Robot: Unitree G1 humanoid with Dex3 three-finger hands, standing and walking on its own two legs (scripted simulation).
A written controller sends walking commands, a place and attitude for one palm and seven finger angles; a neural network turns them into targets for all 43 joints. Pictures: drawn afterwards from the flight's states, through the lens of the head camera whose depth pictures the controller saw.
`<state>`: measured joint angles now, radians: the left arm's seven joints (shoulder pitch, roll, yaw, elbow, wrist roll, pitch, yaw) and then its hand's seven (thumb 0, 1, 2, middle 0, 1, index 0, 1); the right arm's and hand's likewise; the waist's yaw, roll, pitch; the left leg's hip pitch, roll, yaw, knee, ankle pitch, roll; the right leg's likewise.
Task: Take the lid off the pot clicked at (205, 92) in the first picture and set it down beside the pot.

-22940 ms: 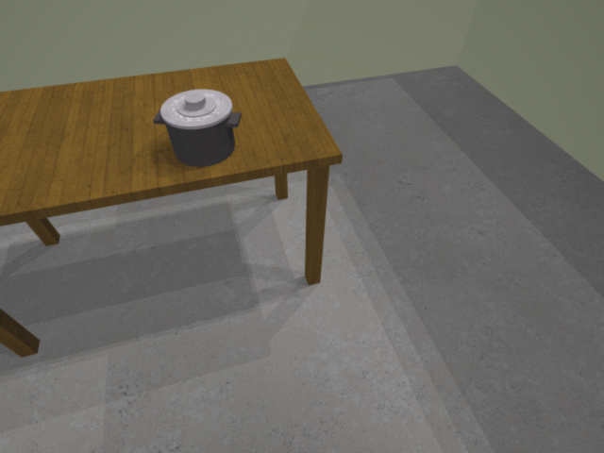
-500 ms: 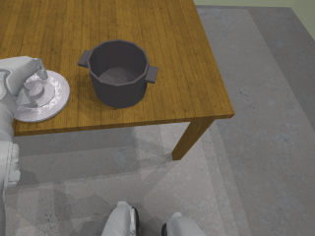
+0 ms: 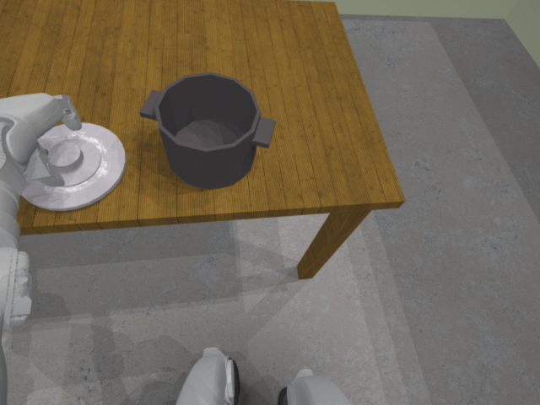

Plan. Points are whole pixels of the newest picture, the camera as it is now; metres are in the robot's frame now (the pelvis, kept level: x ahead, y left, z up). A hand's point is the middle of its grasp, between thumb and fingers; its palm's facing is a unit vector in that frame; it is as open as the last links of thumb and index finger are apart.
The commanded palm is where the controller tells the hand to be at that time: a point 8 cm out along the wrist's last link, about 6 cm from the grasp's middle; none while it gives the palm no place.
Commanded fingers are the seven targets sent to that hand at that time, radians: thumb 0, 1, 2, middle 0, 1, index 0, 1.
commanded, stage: raise the empty hand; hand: left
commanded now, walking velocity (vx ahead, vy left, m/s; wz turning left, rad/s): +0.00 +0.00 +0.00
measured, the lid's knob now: (65, 156) +0.51 +0.31 -0.03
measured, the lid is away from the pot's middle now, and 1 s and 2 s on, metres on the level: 0.24 0.24 0.24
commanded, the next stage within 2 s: draw the hand back to the body in 1.12 s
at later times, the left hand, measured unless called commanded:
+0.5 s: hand (28, 126) +0.48 +0.31 +0.08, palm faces -0.42 -0.14 -0.90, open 11.0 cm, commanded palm +0.51 +0.30 +0.14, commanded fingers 0.00 0.03 0.56 -0.32 -0.91 -0.32 -0.91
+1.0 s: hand (3, 98) +0.47 +0.31 +0.13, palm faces -0.41 -0.15 -0.90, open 11.0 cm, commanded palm +0.51 +0.31 +0.20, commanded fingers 0.00 0.03 0.56 -0.32 -0.91 -0.32 -0.91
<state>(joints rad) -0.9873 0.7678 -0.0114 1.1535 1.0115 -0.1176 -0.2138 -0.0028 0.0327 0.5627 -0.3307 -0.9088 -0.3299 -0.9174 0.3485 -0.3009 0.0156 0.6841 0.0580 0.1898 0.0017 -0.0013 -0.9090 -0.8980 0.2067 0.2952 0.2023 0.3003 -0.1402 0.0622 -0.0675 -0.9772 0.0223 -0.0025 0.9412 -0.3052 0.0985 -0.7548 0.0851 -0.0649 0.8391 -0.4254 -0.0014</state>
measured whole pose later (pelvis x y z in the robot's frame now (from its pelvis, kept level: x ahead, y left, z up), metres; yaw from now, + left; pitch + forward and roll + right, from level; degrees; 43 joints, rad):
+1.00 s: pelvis +0.01 +0.00 +0.03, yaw +1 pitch +12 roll -4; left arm -1.04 0.77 -0.05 1.13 0.96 -0.08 -0.36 0.00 0.03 0.56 -0.33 -0.91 -0.33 -0.92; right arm 0.34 -0.32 0.01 0.69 0.09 0.15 -0.02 0.00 -0.91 -0.90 0.21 0.30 0.20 0.30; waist -0.12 0.05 -0.04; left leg -0.69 0.00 0.03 0.71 -0.23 0.10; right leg -0.49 0.06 -0.02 0.62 -0.35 0.00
